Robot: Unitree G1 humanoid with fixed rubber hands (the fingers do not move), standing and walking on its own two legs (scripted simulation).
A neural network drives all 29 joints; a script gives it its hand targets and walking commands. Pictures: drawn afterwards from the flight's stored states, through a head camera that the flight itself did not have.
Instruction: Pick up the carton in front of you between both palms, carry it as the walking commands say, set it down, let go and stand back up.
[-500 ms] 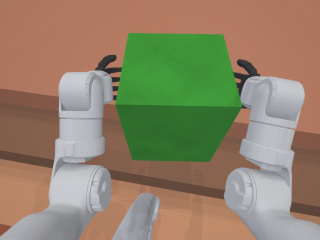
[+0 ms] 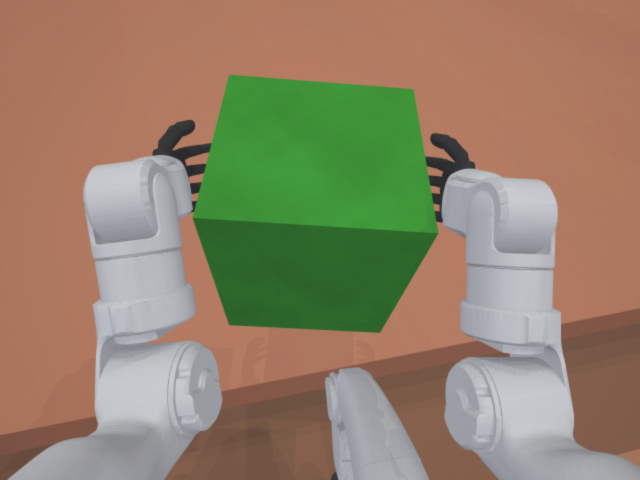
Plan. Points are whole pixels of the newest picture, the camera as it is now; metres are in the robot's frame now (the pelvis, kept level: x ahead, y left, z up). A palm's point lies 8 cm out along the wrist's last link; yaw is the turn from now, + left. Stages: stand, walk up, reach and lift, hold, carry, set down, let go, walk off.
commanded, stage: carry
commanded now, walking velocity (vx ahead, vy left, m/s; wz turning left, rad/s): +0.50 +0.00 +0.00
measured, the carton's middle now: (312, 217) +0.42 -0.05 +0.10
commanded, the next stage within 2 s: none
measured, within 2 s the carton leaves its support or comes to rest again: neither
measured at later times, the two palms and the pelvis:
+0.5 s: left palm out of the picture +0.68 +0.17 +0.35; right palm out of the picture +0.73 -0.13 +0.35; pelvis +0.32 -0.02 +0.14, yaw +0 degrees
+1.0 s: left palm out of the picture +1.02 +0.20 +0.47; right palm out of the picture +1.00 -0.10 +0.48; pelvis +0.62 +0.06 +0.28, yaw +0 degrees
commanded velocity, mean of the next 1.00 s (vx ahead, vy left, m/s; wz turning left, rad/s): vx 0.50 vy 0.00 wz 0.00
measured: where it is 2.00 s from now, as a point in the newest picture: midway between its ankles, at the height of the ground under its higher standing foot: (241, 157)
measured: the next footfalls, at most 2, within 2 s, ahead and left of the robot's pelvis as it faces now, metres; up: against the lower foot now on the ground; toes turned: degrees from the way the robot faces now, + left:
right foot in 0.12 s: +0.32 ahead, -0.13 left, +0.14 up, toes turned -6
left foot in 0.64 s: +0.64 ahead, +0.15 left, +0.28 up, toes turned +5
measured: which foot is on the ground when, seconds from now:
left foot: down 0.00-0.14, up 0.16-0.62, down 0.64-1.00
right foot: up 0.00-0.10, down 0.12-0.66, up 0.68-1.00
